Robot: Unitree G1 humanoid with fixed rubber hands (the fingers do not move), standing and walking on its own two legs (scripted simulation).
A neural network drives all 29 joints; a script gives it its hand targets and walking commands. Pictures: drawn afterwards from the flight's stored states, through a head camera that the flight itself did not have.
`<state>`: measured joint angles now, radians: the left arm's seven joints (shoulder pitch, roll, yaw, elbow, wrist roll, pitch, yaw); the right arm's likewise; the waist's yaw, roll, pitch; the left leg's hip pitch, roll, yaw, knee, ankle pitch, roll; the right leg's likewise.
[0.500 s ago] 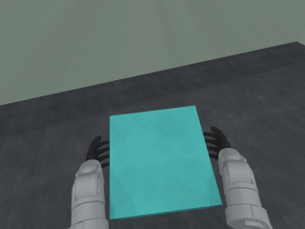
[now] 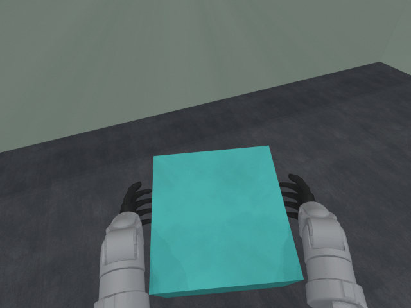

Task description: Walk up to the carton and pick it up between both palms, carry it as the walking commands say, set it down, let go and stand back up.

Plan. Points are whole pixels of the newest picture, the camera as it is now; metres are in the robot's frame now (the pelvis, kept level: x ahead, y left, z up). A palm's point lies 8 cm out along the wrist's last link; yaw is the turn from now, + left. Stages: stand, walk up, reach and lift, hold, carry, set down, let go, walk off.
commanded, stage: reach and lift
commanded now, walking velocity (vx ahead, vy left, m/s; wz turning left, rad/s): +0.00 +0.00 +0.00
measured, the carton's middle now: (217, 221) +0.32 +0.00 -0.03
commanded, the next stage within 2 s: hold in 1.04 s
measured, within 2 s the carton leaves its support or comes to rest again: neither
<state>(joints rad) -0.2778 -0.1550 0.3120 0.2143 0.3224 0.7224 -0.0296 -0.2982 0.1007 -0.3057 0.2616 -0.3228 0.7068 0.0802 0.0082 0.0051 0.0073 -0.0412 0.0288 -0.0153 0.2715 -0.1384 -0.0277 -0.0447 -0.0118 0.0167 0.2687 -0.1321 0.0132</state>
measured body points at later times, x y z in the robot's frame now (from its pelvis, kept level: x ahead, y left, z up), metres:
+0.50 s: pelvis +0.01 +0.00 +0.00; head -0.02 +0.00 +0.45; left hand +0.30 +0.18 +0.04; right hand +0.30 -0.17 +0.03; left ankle +0.01 +0.14 -0.75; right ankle +0.02 -0.13 -0.75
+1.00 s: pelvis -0.01 +0.00 +0.00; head -0.04 +0.00 +0.45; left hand +0.29 +0.18 +0.04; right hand +0.29 -0.17 +0.03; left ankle +0.01 +0.14 -0.75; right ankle +0.02 -0.13 -0.75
